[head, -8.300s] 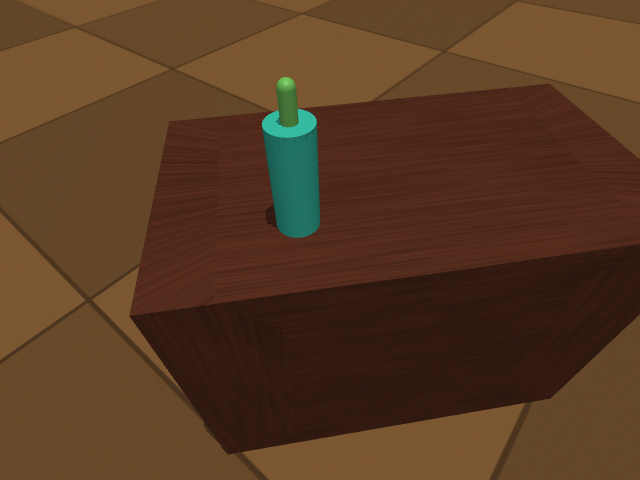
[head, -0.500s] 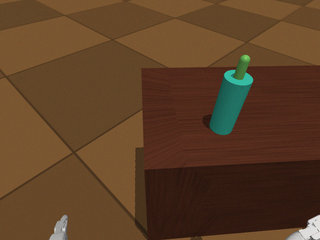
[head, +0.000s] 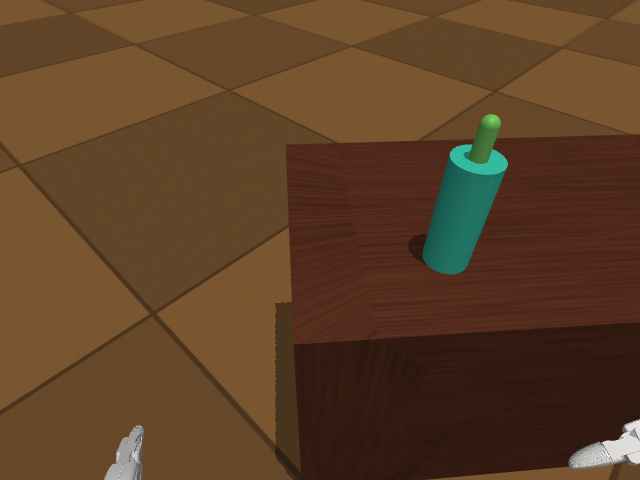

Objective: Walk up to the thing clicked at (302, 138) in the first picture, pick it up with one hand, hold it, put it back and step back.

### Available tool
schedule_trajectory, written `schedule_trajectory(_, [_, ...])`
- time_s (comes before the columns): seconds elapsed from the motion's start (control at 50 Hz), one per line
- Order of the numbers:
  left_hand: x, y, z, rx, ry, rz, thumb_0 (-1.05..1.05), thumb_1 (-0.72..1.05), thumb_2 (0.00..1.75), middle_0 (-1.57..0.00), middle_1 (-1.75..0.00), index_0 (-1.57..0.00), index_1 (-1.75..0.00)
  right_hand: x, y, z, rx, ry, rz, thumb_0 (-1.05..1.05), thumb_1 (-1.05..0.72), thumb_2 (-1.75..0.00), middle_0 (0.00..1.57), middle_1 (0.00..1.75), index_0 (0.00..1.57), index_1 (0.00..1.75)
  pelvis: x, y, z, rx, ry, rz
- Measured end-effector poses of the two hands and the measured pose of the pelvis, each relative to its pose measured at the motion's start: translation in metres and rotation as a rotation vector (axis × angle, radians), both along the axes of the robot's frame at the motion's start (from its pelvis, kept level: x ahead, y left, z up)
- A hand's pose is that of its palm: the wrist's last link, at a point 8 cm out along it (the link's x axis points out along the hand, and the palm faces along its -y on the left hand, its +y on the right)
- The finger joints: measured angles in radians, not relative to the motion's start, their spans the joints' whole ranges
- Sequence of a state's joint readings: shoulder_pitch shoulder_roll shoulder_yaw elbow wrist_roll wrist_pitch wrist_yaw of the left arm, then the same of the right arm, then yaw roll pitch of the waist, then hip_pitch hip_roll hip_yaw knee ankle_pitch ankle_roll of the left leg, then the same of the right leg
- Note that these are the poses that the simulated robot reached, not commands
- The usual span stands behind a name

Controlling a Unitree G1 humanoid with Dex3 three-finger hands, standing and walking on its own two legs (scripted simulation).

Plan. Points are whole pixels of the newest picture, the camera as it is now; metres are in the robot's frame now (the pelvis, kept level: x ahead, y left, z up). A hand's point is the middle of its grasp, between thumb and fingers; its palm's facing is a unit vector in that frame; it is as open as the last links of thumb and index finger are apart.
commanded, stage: go down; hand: right
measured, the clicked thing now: (465, 197) +0.50 -0.22 +0.11
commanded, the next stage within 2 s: none
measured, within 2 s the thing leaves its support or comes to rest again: neither
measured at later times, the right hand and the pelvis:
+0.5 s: hand (637, 275) +0.30 -0.33 +0.16, palm faces +0.20 +0.97 -0.16, open 17.4 cm; pelvis +0.01 -0.01 +0.00, yaw +1 degrees
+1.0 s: hand out of the picture +0.34 -0.36 +0.16, palm faces +0.20 +0.98 -0.01, open 17.5 cm; pelvis +0.01 -0.01 +0.00, yaw +0 degrees
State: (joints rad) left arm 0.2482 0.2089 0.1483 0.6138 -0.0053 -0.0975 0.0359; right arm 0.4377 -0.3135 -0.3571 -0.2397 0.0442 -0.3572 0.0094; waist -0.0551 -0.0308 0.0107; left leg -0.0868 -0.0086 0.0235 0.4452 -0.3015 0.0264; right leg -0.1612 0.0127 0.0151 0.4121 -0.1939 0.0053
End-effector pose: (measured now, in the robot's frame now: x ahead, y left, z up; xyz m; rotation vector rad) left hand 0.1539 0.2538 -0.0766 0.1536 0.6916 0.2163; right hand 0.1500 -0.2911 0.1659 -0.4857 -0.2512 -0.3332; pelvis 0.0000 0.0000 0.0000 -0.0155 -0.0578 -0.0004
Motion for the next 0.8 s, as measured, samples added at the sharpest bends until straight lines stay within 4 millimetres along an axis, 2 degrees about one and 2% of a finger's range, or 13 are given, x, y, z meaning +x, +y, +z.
schedule_trajectory(0.14, [-0.002, 0.016, -0.007, 0.028, 0.042, 0.048, -0.01, -0.52, 0.04, -0.06, -0.05, -0.06, -0.05, 0.019, -0.025, 0.002, 0.058, -0.014, -0.031, -0.01, 0.51, -0.05, 0.05, 0.06, 0.06, 0.06, -0.004, 0.001, -0.001, 0.004, 0.005, -0.004])
schedule_trajectory(0.3, [0.002, -0.007, -0.006, 0.030, 0.031, 0.011, -0.01, -0.52, 0.03, -0.06, -0.04, -0.06, -0.04, 0.077, -0.056, 0.000, 0.186, 0.078, 0.059, -0.01, 0.53, -0.05, 0.05, 0.06, 0.05, 0.06, -0.005, 0.003, -0.001, 0.008, 0.034, -0.003])
schedule_trajectory(0.4, [-0.001, -0.005, 0.001, 0.053, -0.011, 0.036, -0.01, -0.52, 0.03, -0.06, -0.04, -0.06, -0.04, 0.103, -0.082, 0.005, 0.299, 0.101, 0.069, -0.01, 0.51, -0.05, 0.05, 0.05, 0.06, 0.06, 0.002, -0.001, 0.000, 0.006, 0.050, 0.006])
schedule_trajectory(0.52, [-0.014, -0.002, -0.011, 0.082, 0.061, 0.031, -0.01, -0.53, 0.04, -0.06, -0.04, -0.06, -0.05, 0.117, -0.086, -0.003, 0.336, 0.184, 0.142, -0.01, 0.52, -0.04, 0.05, 0.05, 0.05, 0.05, 0.008, -0.008, -0.001, 0.009, 0.067, 0.019])
schedule_trajectory(0.58, [-0.013, -0.004, -0.015, 0.089, 0.083, 0.023, -0.01, -0.53, 0.05, -0.06, -0.04, -0.06, -0.05, 0.121, -0.087, -0.009, 0.364, 0.198, 0.155, -0.01, 0.54, -0.04, 0.05, 0.05, 0.05, 0.05, 0.008, -0.010, -0.002, 0.011, 0.074, 0.020])
schedule_trajectory(0.74, [0.011, -0.005, 0.011, 0.144, -0.031, 0.004, -0.01, -0.54, 0.06, -0.06, -0.05, -0.06, -0.05, 0.128, -0.106, -0.004, 0.442, 0.134, 0.127, -0.01, 0.55, -0.05, 0.04, 0.05, 0.05, 0.05, 0.013, -0.009, -0.002, 0.013, 0.073, 0.011])
schedule_trajectory(0.8, [0.012, -0.005, 0.011, 0.153, -0.032, 0.001, -0.01, -0.54, 0.06, -0.06, -0.05, -0.05, -0.06, 0.131, -0.115, -0.002, 0.469, 0.145, 0.125, -0.01, 0.54, -0.05, 0.04, 0.05, 0.05, 0.05, 0.014, -0.010, -0.003, 0.016, 0.076, 0.010])
